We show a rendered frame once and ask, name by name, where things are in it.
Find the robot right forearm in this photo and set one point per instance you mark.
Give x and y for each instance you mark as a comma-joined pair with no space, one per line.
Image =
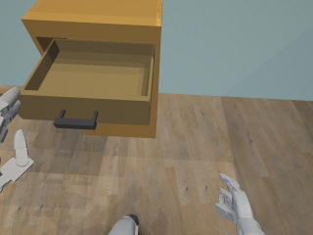
248,226

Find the handle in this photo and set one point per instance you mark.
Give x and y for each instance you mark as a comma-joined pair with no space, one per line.
75,123

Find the robot right hand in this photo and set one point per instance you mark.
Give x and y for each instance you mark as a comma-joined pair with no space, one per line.
238,205

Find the robot left shin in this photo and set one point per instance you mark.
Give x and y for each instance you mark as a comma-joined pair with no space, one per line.
128,217

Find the robot left hand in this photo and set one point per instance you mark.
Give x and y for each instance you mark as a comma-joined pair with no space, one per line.
13,169

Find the drawer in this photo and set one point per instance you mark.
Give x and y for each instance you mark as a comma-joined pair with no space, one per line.
80,76

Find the cabinet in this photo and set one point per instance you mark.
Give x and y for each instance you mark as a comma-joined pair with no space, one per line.
135,21

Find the robot left thigh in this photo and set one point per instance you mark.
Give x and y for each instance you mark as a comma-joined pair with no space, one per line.
125,227

